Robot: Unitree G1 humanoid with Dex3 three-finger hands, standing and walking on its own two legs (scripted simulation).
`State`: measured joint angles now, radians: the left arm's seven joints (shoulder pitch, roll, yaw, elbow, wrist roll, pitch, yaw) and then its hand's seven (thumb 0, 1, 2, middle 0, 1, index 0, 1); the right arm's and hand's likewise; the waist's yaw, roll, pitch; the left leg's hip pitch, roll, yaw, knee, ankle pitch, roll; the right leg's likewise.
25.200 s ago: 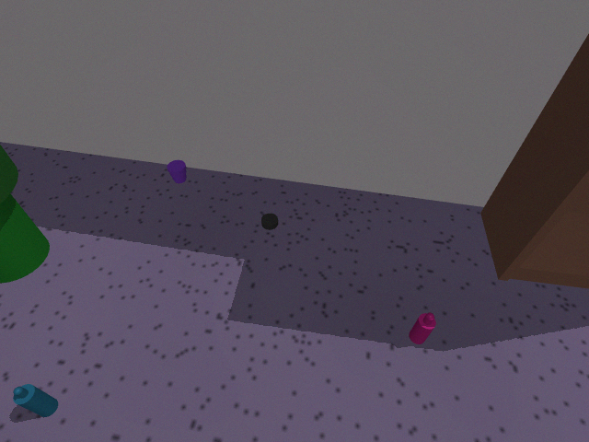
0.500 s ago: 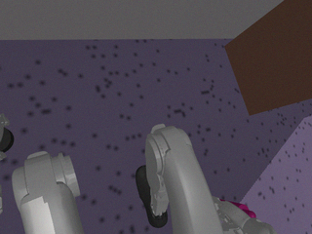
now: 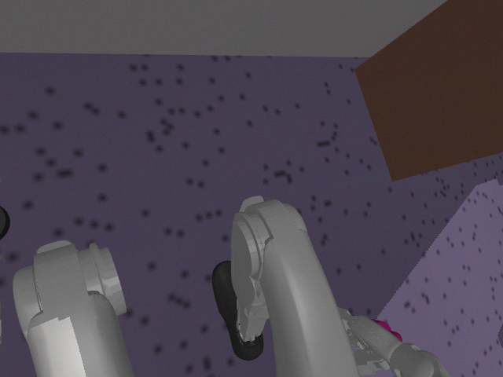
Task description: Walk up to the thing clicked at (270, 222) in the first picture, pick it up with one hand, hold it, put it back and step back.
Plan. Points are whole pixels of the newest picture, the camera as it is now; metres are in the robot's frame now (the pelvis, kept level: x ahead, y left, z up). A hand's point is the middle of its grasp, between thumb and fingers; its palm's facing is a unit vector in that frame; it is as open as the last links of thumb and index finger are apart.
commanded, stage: open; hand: left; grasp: from above
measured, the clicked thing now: out of the picture +0.38 +0.30 -0.28
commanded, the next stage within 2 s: withdraw in 0.26 s
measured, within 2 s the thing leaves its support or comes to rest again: neither
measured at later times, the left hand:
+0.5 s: hand out of the picture +0.36 +0.29 -0.25, palm faces -0.42 -0.13 -0.90, open 13.7 cm
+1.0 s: hand out of the picture +0.35 +0.29 -0.09, palm faces -0.48 -0.12 -0.87, open 13.6 cm
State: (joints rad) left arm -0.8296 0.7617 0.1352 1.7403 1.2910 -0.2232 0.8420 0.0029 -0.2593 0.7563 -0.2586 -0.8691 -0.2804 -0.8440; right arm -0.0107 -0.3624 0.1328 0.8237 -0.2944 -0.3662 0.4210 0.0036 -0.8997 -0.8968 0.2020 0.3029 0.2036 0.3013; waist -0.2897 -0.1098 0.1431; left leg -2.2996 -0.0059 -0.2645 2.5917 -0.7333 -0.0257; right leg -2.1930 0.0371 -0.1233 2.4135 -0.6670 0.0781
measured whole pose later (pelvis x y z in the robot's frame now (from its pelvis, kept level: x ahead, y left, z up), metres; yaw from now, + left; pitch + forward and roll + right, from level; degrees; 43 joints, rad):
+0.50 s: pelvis +0.00 +0.00 +0.01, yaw +0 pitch +24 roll -13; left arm -0.81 0.75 0.09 1.71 1.29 -0.25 0.85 0.00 -0.42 0.91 -0.07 -1.06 -0.11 -1.01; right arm 0.02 -0.34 0.14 0.84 -0.27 -0.35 0.42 0.00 -0.89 -0.89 0.20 0.30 0.20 0.30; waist -0.28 -0.10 0.16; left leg -2.28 0.00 -0.27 2.58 -0.74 -0.03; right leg -2.17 0.04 -0.13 2.40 -0.67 0.08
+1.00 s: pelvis -0.01 -0.02 +0.07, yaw +7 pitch +32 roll -5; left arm -0.75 0.52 -0.05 1.29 1.12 -0.12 0.35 0.00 -0.45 0.98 -0.14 -0.99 -0.13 -1.00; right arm 0.05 -0.29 0.00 0.75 -0.10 -0.12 0.27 0.01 -0.91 -0.90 0.20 0.30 0.20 0.30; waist -0.12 0.03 -0.13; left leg -2.19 0.01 -0.12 2.31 -0.67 -0.01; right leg -2.15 0.00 -0.03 2.24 -0.65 0.04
